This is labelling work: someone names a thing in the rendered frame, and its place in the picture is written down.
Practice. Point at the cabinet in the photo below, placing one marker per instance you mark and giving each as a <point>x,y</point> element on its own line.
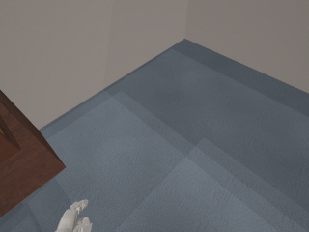
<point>34,165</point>

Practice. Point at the drawer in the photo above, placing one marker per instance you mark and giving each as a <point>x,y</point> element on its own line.
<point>8,144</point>

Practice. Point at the left robot hand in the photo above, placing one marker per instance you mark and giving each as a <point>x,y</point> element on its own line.
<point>70,218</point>

